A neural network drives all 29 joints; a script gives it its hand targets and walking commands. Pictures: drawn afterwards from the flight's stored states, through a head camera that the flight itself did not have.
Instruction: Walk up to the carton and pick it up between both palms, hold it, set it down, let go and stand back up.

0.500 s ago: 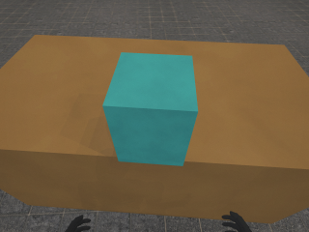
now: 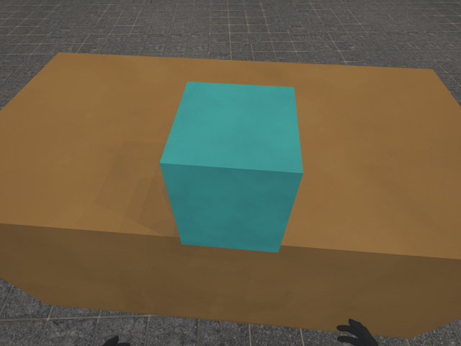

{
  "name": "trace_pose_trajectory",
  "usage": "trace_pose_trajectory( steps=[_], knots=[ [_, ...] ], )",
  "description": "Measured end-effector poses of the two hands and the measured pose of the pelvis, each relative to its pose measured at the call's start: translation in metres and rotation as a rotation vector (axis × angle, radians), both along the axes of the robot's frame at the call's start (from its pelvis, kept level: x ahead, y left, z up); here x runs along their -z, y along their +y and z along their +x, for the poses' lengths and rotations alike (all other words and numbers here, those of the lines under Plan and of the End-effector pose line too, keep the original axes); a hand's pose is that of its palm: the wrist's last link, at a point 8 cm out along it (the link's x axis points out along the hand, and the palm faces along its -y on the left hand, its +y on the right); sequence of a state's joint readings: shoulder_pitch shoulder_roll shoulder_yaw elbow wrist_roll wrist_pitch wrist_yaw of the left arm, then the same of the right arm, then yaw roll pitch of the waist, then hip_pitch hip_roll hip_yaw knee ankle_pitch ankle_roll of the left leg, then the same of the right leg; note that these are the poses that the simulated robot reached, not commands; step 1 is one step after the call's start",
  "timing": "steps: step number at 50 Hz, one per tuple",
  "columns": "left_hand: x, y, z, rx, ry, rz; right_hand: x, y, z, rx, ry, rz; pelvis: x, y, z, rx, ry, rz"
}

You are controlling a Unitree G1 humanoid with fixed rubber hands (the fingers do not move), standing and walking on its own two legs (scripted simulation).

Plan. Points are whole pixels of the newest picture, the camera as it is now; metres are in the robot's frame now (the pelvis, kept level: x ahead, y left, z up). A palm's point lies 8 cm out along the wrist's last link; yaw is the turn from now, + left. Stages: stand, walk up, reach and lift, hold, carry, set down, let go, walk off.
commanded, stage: stand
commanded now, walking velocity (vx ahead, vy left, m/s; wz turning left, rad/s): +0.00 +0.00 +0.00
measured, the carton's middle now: (234, 170) +0.44 +0.00 +0.06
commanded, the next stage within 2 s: none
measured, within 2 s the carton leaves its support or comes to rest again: neither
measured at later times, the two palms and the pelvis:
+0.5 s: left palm out of the picture +0.08 +0.24 -0.10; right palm out of the picture +0.10 -0.24 -0.10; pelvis -0.01 +0.00 +0.00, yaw +0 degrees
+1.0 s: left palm out of the picture +0.06 +0.23 -0.11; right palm out of the picture +0.06 -0.24 -0.10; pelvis -0.02 +0.00 +0.01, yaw -1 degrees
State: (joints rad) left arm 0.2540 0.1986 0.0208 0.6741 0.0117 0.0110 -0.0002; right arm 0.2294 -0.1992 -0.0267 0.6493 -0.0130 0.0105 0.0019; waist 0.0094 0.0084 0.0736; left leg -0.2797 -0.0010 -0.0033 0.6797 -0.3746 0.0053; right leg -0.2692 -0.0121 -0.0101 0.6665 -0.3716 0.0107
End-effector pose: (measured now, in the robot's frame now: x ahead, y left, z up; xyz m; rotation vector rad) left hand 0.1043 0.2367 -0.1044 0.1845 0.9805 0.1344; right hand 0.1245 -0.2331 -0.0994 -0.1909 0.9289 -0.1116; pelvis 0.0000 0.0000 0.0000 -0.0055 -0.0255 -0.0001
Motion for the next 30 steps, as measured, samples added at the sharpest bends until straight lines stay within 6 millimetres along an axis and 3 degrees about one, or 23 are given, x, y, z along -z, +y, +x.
trace_pose_trajectory(
  steps=[11,30],
  knots=[
    [-0.004,0.001,0.003,0.000,-0.021,-0.002,-0.004,0.000,0.000,-0.002,-0.012,-0.003,-0.002,0.000,0.000,-0.001,-0.010,0.001],
    [0.001,0.001,-0.027,-0.007,0.048,-0.003,0.002,-0.004,-0.035,0.025,0.057,-0.001,-0.005,0.000,-0.011,0.002,-0.016,0.002]
  ],
)
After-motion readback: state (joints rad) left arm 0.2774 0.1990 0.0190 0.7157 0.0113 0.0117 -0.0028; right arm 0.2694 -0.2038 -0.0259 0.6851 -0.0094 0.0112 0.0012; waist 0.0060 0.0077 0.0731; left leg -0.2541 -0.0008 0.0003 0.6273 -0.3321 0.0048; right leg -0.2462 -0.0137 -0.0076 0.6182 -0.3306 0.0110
